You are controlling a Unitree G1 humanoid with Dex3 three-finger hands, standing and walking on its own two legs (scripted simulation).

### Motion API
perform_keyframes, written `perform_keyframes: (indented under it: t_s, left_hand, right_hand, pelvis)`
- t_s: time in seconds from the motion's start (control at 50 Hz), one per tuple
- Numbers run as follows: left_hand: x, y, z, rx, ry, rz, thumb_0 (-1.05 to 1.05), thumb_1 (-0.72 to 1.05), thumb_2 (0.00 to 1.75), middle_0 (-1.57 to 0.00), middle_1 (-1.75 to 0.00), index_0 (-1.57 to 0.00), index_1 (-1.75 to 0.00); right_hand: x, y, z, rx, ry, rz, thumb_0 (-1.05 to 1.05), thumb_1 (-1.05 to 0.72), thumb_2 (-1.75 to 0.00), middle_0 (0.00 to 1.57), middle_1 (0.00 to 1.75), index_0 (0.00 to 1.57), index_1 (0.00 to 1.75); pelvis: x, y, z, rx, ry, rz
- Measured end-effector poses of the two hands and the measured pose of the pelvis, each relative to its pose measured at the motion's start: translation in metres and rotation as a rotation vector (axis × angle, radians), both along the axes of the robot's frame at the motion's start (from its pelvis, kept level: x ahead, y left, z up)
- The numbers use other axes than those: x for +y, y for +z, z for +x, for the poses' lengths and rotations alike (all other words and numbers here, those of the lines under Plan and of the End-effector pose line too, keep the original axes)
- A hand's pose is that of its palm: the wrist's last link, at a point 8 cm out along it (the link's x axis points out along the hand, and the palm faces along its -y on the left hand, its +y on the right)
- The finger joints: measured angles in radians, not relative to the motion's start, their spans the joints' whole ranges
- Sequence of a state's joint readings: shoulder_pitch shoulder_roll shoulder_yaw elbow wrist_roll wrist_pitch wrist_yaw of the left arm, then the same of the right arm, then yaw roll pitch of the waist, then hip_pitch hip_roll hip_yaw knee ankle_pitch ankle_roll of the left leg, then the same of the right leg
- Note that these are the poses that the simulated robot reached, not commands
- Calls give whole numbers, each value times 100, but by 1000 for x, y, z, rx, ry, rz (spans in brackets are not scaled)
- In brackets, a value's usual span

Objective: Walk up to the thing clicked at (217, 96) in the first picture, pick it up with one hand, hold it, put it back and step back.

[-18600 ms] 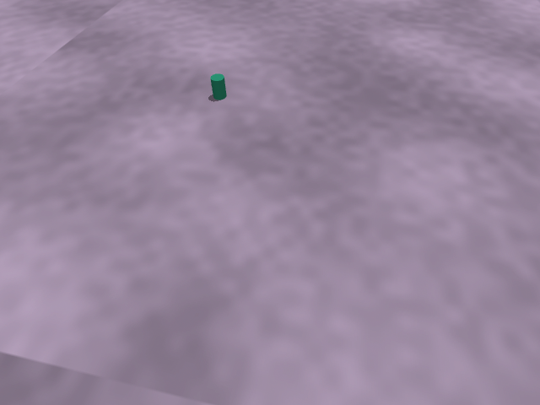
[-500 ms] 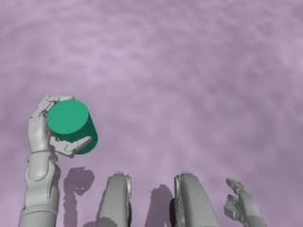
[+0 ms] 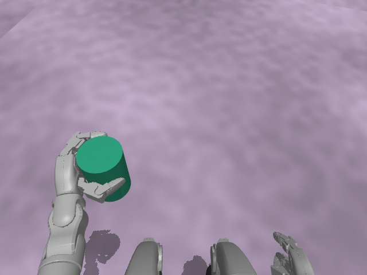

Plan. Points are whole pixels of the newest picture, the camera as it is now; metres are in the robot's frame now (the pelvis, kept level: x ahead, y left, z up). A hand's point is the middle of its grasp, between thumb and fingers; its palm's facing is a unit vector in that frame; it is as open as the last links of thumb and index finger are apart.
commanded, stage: lift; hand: left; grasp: from the side
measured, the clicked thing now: (106, 170) +0.33 +0.18 -0.01
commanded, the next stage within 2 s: hold in 0.78 s
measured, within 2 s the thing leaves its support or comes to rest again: neither
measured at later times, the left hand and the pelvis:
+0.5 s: hand (105, 152) +0.34 +0.17 +0.06, palm faces +0.18 -0.98 -0.02, open 11.7 cm; pelvis +0.01 -0.01 +0.04, yaw +0 degrees
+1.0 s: hand (104, 146) +0.35 +0.16 +0.08, palm faces +0.19 -0.98 -0.01, open 11.7 cm; pelvis +0.02 -0.01 +0.05, yaw +0 degrees
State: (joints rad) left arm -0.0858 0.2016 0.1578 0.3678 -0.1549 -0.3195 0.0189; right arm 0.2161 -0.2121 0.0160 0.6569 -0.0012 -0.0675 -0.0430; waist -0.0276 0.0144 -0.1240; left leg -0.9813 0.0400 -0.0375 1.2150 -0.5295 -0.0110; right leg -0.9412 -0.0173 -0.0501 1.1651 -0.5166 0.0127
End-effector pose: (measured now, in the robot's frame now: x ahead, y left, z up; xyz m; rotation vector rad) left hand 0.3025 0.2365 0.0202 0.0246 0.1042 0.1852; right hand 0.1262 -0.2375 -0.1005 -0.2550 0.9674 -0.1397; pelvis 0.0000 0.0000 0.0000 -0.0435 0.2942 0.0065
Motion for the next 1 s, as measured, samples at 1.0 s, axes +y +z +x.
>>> perform_keyframes:
  t_s: [1.0]
  left_hand:
    - [-23, 63, 13, -36, 5, -16, -1, -56, 106, -62, -94, -61, -94]
  right_hand:
    - [-15, 51, 11, 5, -13, -1, 1, -92, -90, 20, 30, 20, 30]
  pelvis:
    - [-13, 52, 21, -143, -1, 24]
